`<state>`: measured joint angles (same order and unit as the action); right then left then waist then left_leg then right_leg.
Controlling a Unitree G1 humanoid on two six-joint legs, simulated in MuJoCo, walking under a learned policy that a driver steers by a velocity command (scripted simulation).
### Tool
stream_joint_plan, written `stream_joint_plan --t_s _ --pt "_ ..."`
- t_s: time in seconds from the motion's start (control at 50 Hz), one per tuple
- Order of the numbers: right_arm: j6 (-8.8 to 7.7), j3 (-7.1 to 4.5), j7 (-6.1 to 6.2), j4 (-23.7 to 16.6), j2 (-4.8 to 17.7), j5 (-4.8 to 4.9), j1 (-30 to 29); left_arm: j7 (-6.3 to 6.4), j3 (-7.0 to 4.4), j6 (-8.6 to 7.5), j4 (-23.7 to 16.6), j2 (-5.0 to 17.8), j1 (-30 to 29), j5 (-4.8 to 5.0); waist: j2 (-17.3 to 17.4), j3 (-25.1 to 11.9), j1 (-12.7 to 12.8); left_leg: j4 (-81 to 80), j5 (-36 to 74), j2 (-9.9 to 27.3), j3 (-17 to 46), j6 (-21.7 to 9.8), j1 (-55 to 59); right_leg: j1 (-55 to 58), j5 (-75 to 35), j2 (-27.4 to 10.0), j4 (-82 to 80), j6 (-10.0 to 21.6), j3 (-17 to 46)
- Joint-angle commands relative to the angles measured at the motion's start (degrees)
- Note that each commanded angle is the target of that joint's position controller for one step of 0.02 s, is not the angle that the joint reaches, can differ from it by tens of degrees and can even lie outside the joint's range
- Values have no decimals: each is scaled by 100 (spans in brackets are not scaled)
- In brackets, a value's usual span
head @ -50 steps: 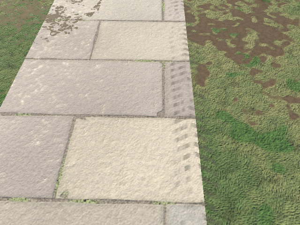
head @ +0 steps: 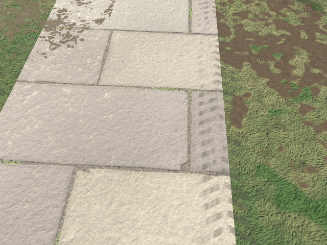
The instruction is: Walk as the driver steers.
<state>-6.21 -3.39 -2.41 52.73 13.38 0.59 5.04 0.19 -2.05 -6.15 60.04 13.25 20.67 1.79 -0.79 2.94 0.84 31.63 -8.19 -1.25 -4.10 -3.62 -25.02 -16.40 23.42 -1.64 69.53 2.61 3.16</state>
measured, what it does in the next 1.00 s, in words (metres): walks ahead: right foot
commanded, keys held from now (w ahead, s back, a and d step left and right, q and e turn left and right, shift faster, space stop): w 0.96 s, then q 0.04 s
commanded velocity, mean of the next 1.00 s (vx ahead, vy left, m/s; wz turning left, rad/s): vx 0.49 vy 0.00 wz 0.00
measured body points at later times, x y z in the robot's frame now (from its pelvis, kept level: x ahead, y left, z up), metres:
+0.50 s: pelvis +0.29 -0.05 -0.01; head +0.32 -0.06 +0.44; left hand +0.49 +0.19 -0.10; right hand +0.24 -0.32 -0.15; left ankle +0.10 +0.08 -0.70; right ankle +0.41 -0.15 -0.73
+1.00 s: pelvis +0.56 -0.03 +0.00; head +0.59 -0.03 +0.45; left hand +0.51 +0.23 -0.14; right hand +0.78 -0.26 -0.10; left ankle +0.73 +0.09 -0.71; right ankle +0.41 -0.15 -0.72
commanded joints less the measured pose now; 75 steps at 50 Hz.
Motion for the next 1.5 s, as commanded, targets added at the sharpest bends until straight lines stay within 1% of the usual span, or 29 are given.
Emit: stream_joint_plan --t_s 0.02,0.06,0.12,0.24,0.36,0.42,0.46,0.48,0.5,0.52,0.54,0.56,0.6,0.64,0.7,0.82,0.94,0.98,1.02,1.04,1.06,1.08,1.1,1.14,1.16,1.2,1.28,1.38,1.5 --pt "-94 -41 -37 -44 388 -100 362 94 -187 -91 -466 544 -100 -30 308 -653 -57 -1998 118 1526 2027 -899 1661 -1771 -797 -678 393 155 184" --pt "-99 -27 -35 92 359 -110 499 108 -179 72 -439 294 116 -38 497 -514 95 -2282 217 1353 1617 -962 1169 -1475 -897 -774 37 148 128" --pt "-99 -67 101 222 637 -101 831 130 -227 156 -685 405 -467 -102 409 -165 72 -2574 384 1340 1330 -1059 1073 -2040 -1460 -866 -716 -31 50" --pt "-12 -73 267 329 782 -26 1486 33 -202 83 -1065 331 -1748 -120 371 39 -292 -2634 653 1207 884 -824 1683 -2411 -2988 -629 -2817 -179 -182" --pt "120 -129 298 552 871 32 2012 -174 -119 13 -1400 338 -2633 -44 388 287 -534 -2227 787 1544 803 -758 2693 -2477 -2597 -413 -3805 -62 -294" --pt "197 -193 318 531 999 46 1840 -242 -193 -41 -1397 573 -2275 -35 564 35 -216 -1641 2010 1671 789 -604 2980 -1707 -1966 -178 -4050 174 -451" --pt "246 -135 313 438 862 22 1626 -195 -443 -52 -914 1037 -665 -66 500 -945 559 228 3365 1182 380 -332 2452 566 -2020 90 -4082 482 -637" --pt "232 -30 309 284 644 -99 1739 -134 -564 -29 -710 1538 411 -139 -346 -1875 801 2232 1532 768 85 -108 1135 2385 -2008 -1144 -4004 881 845" --pt "84 173 230 311 -144 -27 2431 -196 -576 -19 -603 1729 588 -167 -1841 -2522 352 3948 -2319 -293 509 171 -1032 4015 -842 -2198 -4921 1745 3646" --pt "-53 29 214 329 538 124 1974 -203 -416 -38 -661 1150 396 -123 -1140 -2174 530 4586 -2383 29 1175 35 -1674 3784 -396 -1995 -5224 1476 3677" --pt "-131 -41 205 141 811 220 1403 -183 -339 -53 -776 898 -125 -108 -837 -1419 458 4590 -1839 320 1030 -70 -1965 3031 -803 -1824 -5269 1210 2754" --pt "-139 -48 251 92 795 189 1134 -188 -279 -57 -888 774 -614 -144 -268 -1039 258 4333 -1279 634 879 -65 -1692 2159 -1501 -1635 -5405 1096 2080" --pt "-14 -109 287 95 643 74 1140 -220 -193 -76 -878 500 -924 -251 -264 -684 -83 3785 -767 951 880 -45 -1088 1092 -2097 -1288 -5738 1004 1293" --pt "116 -104 298 130 431 73 1278 -211 -196 -89 -767 521 -776 -225 -309 -546 -200 3428 -657 1011 808 8 -930 775 -2290 -1164 -6005 1068 933" --pt "187 -130 316 -71 455 2 726 -102 -255 -83 -656 781 -499 -214 -169 -254 -146 2656 -19 1068 753 184 -1479 779 -2602 -1170 -6242 1117 637" --pt "133 -72 226 -403 304 8 -429 16 -246 1 -495 821 0 -143 -239 14 173 737 1442 804 466 273 -1453 1019 -2545 -904 -6366 856 21" --pt "51 -15 38 -727 366 75 -1159 55 -315 138 -233 909 416 -86 -299 266 313 -83 930 635 424 73 -1573 2040 -2770 -1326 -5922 799 29" --pt "19 -68 -6 -689 523 67 -852 82 -353 195 -254 995 197 -100 -427 88 57 -252 555 456 299 -87 -1035 2238 -3882 -1353 -5470 643 -96" --pt "-5 -272 14 -287 895 -48 452 101 -320 266 -302 912 58 -116 -416 -756 -573 -454 1055 47 11 -338 961 1932 -5655 -886 -3817 314 -393" --pt "-31 -370 62 -98 1299 -181 1350 95 -226 256 -428 720 130 -196 120 -1569 -806 -105 2885 1009 957 -667 2800 708 -4116 -505 -2210 53 -524" --pt "10 -396 78 -16 1636 -223 1642 37 11 165 -341 -46 1007 -217 1642 -2526 -440 -289 4155 2675 3281 -1780 4865 -1450 783 605 101 -362 -473" --pt "51 -284 75 -45 1200 -134 1799 21 -114 72 -170 464 930 -74 1096 -3014 -675 -540 4066 2627 3637 -1742 4699 -1605 1473 557 864 -338 656" --pt "50 -211 101 -138 1001 -94 1245 38 -220 56 -342 769 382 84 916 -2153 -576 -592 4161 2431 2606 -1457 3960 -1997 1214 256 894 -299 585" --pt "17 -96 135 -233 646 -126 463 152 -279 168 -455 744 -187 5 350 -1173 -247 -1013 3875 1971 1551 -1059 2370 -1762 512 -220 217 -346 260" --pt "9 -58 142 -212 523 -177 294 174 -308 288 -435 658 -57 -15 464 -1037 -31 -1245 3686 1828 1218 -957 1791 -1323 298 -357 5 -337 235" --pt "8 -67 167 -196 575 -268 153 196 -320 491 -475 423 103 -34 584 -907 155 -1530 3559 1765 813 -1024 1163 -918 26 -320 -144 -349 96" --pt "122 -142 365 -197 844 -230 65 233 -405 682 -860 512 -303 -96 605 -753 182 -1886 2617 1829 346 -1090 1154 -1344 -686 -412 -860 -428 36" --pt "334 -198 536 -206 988 -164 60 135 -418 761 -1260 507 -988 -101 591 -551 -46 -2117 1103 1845 4 -973 1419 -1390 -1188 -487 -1897 -432 -205" --pt "586 -299 541 -248 1222 -69 206 -34 -444 814 -1698 577 -1477 -76 636 -519 -206 -1571 1433 2150 -97 -869 2157 -1293 -444 -304 -2706 -329 -607"
Velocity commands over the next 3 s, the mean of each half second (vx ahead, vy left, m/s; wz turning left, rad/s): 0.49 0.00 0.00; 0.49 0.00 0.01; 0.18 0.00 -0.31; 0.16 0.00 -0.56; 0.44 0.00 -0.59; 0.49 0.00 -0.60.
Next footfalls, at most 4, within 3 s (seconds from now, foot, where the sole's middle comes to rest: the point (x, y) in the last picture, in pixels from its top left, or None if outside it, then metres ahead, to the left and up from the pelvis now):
0.46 right None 0.45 -0.15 -0.76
1.04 left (151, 172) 0.77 0.09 -0.76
1.60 right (204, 177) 0.74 -0.15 -0.76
2.04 left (164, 145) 0.91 0.03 -0.76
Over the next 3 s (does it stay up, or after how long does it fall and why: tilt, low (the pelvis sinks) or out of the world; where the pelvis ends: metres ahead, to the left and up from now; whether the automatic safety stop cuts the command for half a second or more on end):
stays up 1.12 -0.41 0.00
